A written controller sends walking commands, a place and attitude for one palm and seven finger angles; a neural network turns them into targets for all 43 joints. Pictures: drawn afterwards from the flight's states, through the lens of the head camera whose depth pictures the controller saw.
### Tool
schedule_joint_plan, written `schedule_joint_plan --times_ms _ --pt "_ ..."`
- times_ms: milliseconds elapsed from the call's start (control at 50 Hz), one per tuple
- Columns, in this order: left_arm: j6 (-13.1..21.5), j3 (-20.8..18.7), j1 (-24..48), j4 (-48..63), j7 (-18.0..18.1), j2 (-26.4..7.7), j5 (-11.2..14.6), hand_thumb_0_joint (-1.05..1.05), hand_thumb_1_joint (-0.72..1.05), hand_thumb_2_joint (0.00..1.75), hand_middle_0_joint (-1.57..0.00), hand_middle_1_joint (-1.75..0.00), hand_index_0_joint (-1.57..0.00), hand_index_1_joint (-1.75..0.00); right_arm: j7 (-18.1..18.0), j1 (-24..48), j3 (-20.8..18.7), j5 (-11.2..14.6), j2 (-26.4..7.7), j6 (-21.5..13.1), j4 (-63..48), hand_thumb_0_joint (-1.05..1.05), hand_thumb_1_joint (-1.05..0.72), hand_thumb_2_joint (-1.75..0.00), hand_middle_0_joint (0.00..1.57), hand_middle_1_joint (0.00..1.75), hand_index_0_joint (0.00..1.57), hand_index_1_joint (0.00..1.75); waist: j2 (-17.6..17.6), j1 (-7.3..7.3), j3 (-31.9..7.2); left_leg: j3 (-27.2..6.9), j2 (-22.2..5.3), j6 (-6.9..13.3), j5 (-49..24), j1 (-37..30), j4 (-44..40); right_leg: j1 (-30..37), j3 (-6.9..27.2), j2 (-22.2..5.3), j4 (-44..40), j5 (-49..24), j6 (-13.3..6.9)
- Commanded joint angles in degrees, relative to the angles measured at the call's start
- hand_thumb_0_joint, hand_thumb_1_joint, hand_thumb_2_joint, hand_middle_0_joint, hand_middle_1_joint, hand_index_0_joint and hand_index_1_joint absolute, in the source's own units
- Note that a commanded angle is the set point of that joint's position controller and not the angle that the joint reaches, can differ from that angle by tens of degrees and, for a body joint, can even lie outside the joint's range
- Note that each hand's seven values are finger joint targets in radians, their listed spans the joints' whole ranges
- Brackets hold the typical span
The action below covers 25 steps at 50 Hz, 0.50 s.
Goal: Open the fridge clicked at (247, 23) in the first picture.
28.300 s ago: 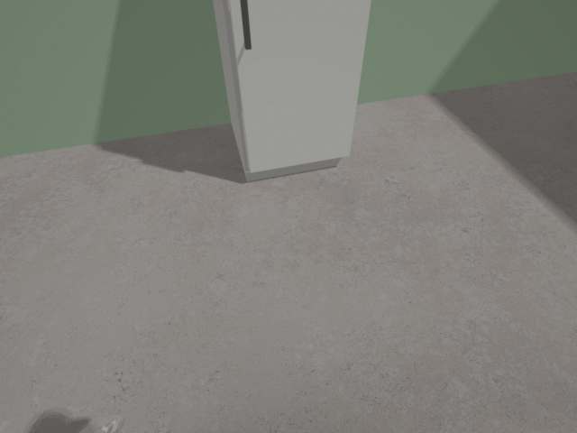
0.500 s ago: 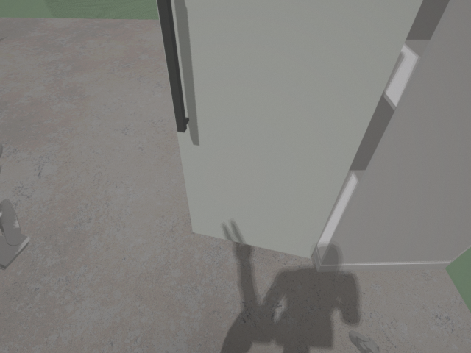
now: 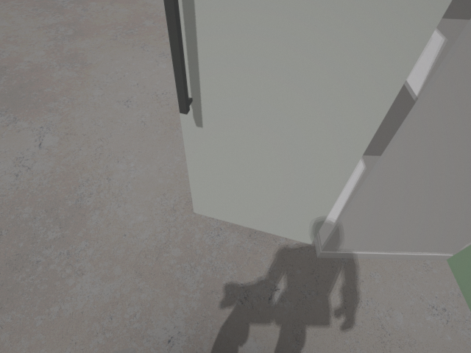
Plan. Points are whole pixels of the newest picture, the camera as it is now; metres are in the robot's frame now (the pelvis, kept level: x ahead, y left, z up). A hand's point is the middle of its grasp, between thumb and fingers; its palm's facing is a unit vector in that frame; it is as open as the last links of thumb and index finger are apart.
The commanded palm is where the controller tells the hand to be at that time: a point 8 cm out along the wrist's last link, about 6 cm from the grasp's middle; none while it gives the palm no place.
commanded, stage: let the arm hang, fingers relaxed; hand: left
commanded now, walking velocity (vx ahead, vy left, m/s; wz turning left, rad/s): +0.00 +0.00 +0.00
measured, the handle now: (179, 35) +0.72 +0.16 +0.16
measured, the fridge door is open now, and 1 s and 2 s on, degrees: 75 75 75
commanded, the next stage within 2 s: look to check the result in 0.68 s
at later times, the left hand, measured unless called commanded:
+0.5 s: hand out of the picture +0.03 +0.20 -0.16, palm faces -0.02 -0.98 -0.19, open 7.4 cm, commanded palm none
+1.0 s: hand out of the picture +0.02 +0.20 -0.17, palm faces -0.02 -0.98 -0.18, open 7.4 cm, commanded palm none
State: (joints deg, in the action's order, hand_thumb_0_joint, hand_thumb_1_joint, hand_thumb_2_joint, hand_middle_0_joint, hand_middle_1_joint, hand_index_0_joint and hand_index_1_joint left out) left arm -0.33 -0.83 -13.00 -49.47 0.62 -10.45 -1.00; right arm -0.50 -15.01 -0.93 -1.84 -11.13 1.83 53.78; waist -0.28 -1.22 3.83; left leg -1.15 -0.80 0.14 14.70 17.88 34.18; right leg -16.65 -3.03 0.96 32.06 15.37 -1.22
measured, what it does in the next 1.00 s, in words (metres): stands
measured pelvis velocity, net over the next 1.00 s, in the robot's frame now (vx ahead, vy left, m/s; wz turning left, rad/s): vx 0.02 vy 0.03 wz -0.04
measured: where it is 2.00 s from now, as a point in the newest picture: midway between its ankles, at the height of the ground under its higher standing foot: outside the picture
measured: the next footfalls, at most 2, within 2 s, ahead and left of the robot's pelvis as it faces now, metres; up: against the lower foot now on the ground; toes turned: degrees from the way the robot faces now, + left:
none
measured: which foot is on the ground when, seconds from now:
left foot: down 0.00-1.00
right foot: down 0.00-1.00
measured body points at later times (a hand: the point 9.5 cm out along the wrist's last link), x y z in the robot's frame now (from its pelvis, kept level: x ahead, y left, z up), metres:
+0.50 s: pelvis +0.01 +0.02 +0.01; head +0.02 +0.03 +0.46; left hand +0.03 +0.25 -0.15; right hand +0.01 -0.20 -0.14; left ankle +0.02 +0.12 -0.73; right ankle +0.02 -0.11 -0.73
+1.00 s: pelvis +0.02 +0.03 +0.01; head +0.03 +0.03 +0.46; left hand +0.02 +0.25 -0.15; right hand +0.00 -0.19 -0.15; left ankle +0.02 +0.12 -0.73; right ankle +0.02 -0.11 -0.73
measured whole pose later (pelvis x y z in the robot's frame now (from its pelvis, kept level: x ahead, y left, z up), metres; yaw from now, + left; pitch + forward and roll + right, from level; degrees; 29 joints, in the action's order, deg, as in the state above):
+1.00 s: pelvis +0.02 +0.03 +0.01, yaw -3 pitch -1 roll +0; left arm 0.2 -0.5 -14.6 -66.1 1.4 -9.3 -0.8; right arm -1.7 -15.4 -0.1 -1.3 -7.7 -0.3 65.1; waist -0.4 -0.2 2.8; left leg 2.7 1.6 2.6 12.9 9.8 23.5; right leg -10.4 0.8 -1.3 22.9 11.6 1.6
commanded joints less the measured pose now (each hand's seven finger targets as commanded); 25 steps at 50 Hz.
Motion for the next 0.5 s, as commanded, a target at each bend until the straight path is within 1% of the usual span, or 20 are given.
schedule_joint_plan --times_ms 0,20,40,60,80,100,140,160,180,200,220,240,260,280,300,320,420,460,480 --pt "0.9 -1.3 0.0 -0.7 1.0 -6.3 0.1 0.00 0.90 0.90 -0.20 -0.30 -0.20 -0.30 -1.1 0.4 -1.1 0.4 -5.9 -1.9 -1.3 0.00 -0.90 -0.90 0.20 0.30 0.20 0.30 3.5 0.85 -8.0 -3.7 -6.0 1.5 -11.3 -4.7 -9.7 6.0 6.7 -6.1 -9.5 -11.4 -0.7" --pt "0.6 -1.3 0.3 -2.0 1.0 -6.9 0.1 0.00 0.90 0.90 -0.20 -0.30 -0.20 -0.30 -1.1 0.6 -1.0 0.4 -5.5 -1.8 -0.4 0.00 -0.90 -0.90 0.20 0.30 0.20 0.30 4.9 0.98 -6.3 -4.0 -5.6 1.6 -8.9 -3.4 -11.5 6.6 6.3 -5.9 -9.6 -9.3 -0.5" --pt "0.4 -1.3 0.5 -3.1 0.9 -6.9 0.2 0.00 0.90 0.90 -0.20 -0.30 -0.20 -0.30 -1.2 0.3 -0.8 0.4 -5.4 -1.8 0.4 0.00 -0.90 -0.90 0.20 0.30 0.20 0.30 5.1 1.10 -4.9 -4.2 -5.8 1.6 -6.7 -1.9 -13.2 7.4 6.1 -5.5 -10.1 -7.3 -0.5" --pt "0.3 -1.2 0.1 -4.2 0.8 -6.9 0.2 0.00 0.90 0.90 -0.20 -0.30 -0.20 -0.30 -1.2 0.4 -0.7 0.4 -5.5 -1.7 1.0 0.00 -0.90 -0.90 0.20 0.30 0.20 0.30 3.9 1.38 -3.4 -4.3 -5.7 1.6 -3.9 -0.8 -14.3 7.4 6.2 -5.3 -11.1 -5.3 -0.5" --pt "0.5 -1.1 -0.6 -5.3 0.7 -7.3 0.2 0.00 0.90 0.90 -0.20 -0.30 -0.20 -0.30 -1.2 0.2 -0.8 0.5 -5.7 -1.8 1.5 0.00 -0.90 -0.90 0.20 0.30 0.20 0.30 3.6 1.63 -3.1 -3.7 -5.3 1.5 -3.8 -1.5 -14.4 7.4 6.7 -5.5 -12.0 -5.5 -0.7" --pt "0.5 -1.0 -0.1 -6.2 0.7 -7.3 0.2 0.00 0.90 0.90 -0.20 -0.30 -0.20 -0.30 -1.1 -0.6 -0.7 0.5 -5.4 -1.7 2.3 0.00 -0.90 -0.90 0.20 0.30 0.20 0.30 2.0 1.17 -3.0 -3.8 -5.3 1.5 -1.5 -1.5 -15.3 7.4 6.7 -5.5 -12.7 -3.4 -0.6" --pt "0.4 -1.0 -0.1 -7.5 0.7 -7.3 0.2 0.00 0.90 0.90 -0.20 -0.30 -0.20 -0.30 -1.1 -1.4 -0.8 0.4 -5.7 -1.7 3.5 0.00 -0.90 -0.90 0.20 0.30 0.20 0.30 0.7 1.04 -2.1 -3.6 -4.9 1.6 1.9 -1.5 -16.4 6.6 6.8 -5.5 -13.7 -0.8 -0.5" --pt "0.4 -0.9 -0.2 -8.1 0.7 -7.4 0.2 0.00 0.90 0.90 -0.20 -0.30 -0.20 -0.30 -1.0 -1.6 -0.9 0.4 -5.7 -1.7 3.9 0.00 -0.90 -0.90 0.20 0.30 0.20 0.30 0.1 1.07 -1.8 -3.6 -4.8 1.7 2.3 -1.8 -16.7 6.2 7.0 -5.5 -13.8 -0.6 -0.6" --pt "0.6 -0.9 -0.8 -8.7 0.7 -7.6 0.1 0.00 0.90 0.90 -0.20 -0.30 -0.20 -0.30 -1.1 -1.8 -0.9 0.5 -5.8 -1.8 4.3 0.00 -0.90 -0.90 0.20 0.30 0.20 0.30 0.4 1.16 -2.0 -3.1 -4.7 1.7 1.4 -2.5 -16.4 6.0 7.1 -5.6 -14.1 -1.1 -0.6" --pt "0.6 -0.9 -0.7 -9.2 0.7 -7.3 0.2 0.00 0.90 0.90 -0.20 -0.30 -0.20 -0.30 -1.1 -2.2 -0.8 0.4 -5.2 -1.9 4.9 0.00 -0.90 -0.90 0.20 0.30 0.20 0.30 -0.1 0.89 -2.2 -3.1 -4.7 1.7 1.5 -2.7 -16.8 6.0 7.0 -5.8 -14.1 -1.0 -0.6" --pt "0.6 -0.8 -0.8 -9.7 0.7 -7.2 0.1 0.00 0.90 0.90 -0.20 -0.30 -0.20 -0.30 -1.1 -2.3 -0.8 0.4 -5.2 -1.9 5.3 0.00 -0.90 -0.90 0.20 0.30 0.20 0.30 -0.6 0.96 -1.8 -3.2 -4.7 1.8 1.6 -2.8 -16.9 5.6 6.8 -5.7 -14.0 -1.0 -0.5" --pt "0.6 -0.7 -0.9 -10.1 0.7 -7.0 0.1 0.00 0.90 0.90 -0.20 -0.30 -0.20 -0.30 -1.1 -2.3 -0.8 0.4 -5.4 -1.9 5.6 0.00 -0.90 -0.90 0.20 0.30 0.20 0.30 -0.8 0.86 -1.3 -3.1 -4.7 1.8 1.5 -3.1 -16.9 5.0 6.9 -5.7 -14.0 -1.1 -0.4" --pt "0.7 -0.8 -1.0 -10.5 0.8 -7.0 0.1 0.00 0.90 0.90 -0.20 -0.30 -0.20 -0.30 -1.1 -2.5 -0.8 0.5 -5.4 -2.1 6.0 0.00 -0.90 -0.90 0.20 0.30 0.20 0.30 -0.6 0.84 -1.6 -3.1 -4.9 1.9 0.5 -3.5 -17.1 5.2 6.8 -5.8 -13.7 -2.2 -0.4" --pt "0.8 -0.8 -1.5 -11.0 0.8 -7.1 0.1 0.00 0.90 0.90 -0.20 -0.30 -0.20 -0.30 -1.2 -2.6 -0.8 0.6 -5.3 -2.2 6.2 0.00 -0.90 -0.90 0.20 0.30 0.20 0.30 -0.1 1.04 -2.1 -2.8 -4.8 1.9 -1.8 -4.1 -16.5 5.6 6.7 -5.8 -13.4 -4.1 -0.5" --pt "0.9 -0.7 -1.5 -11.4 0.9 -6.8 0.1 0.00 0.90 0.90 -0.20 -0.30 -0.20 -0.30 -1.2 -2.7 -0.6 0.6 -4.8 -2.4 6.6 0.00 -0.90 -0.90 0.20 0.30 0.20 0.30 -0.7 0.90 -2.9 -2.7 -5.0 1.9 -4.1 -4.8 -16.4 6.2 6.5 -6.0 -12.8 -5.8 -0.4" --pt "1.0 -0.6 -1.9 -11.7 0.9 -6.4 0.1 0.00 0.90 0.90 -0.20 -0.30 -0.20 -0.30 -1.3 -2.7 -0.5 0.7 -4.8 -2.5 7.0 0.00 -0.90 -0.90 0.20 0.30 0.20 0.30 -0.6 1.01 -3.4 -2.6 -5.1 1.9 -5.7 -5.5 -16.2 6.4 6.5 -6.1 -12.5 -7.1 -0.3" --pt "1.0 -0.4 -2.8 -13.4 1.0 -5.6 0.1 0.00 0.90 0.90 -0.20 -0.30 -0.20 -0.30 -1.5 -2.6 -0.2 0.7 -3.8 -2.6 8.2 0.00 -0.90 -0.90 0.20 0.30 0.20 0.30 1.3 1.01 -2.0 -2.2 -5.1 1.9 -7.1 -5.9 -16.4 5.9 6.4 -6.3 -12.4 -7.6 -0.2" --pt "0.9 -0.3 -3.1 -14.0 1.1 -5.2 0.1 0.00 0.90 0.90 -0.20 -0.30 -0.20 -0.30 -1.5 -2.5 -0.2 0.7 -3.7 -2.5 8.5 0.00 -0.90 -0.90 0.20 0.30 0.20 0.30 1.3 1.00 -0.8 -2.3 -4.9 1.8 -6.1 -5.8 -16.6 5.3 6.5 -6.2 -12.7 -6.9 -0.1" --pt "1.0 -0.4 -3.5 -14.0 1.1 -5.3 0.0 0.00 0.90 0.90 -0.20 -0.30 -0.20 -0.30 -1.6 -2.8 -0.2 0.8 -3.7 -2.5 8.5 0.00 -0.90 -0.90 0.20 0.30 0.20 0.30 0.9 1.00 -1.2 -2.1 -5.0 1.8 -6.8 -6.0 -16.2 5.6 6.4 -6.2 -12.7 -7.4 -0.1"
